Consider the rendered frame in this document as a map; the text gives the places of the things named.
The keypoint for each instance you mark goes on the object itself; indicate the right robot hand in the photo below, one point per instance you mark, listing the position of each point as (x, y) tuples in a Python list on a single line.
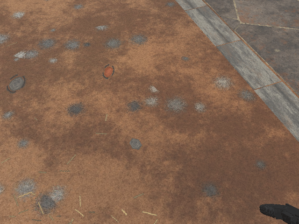
[(287, 212)]

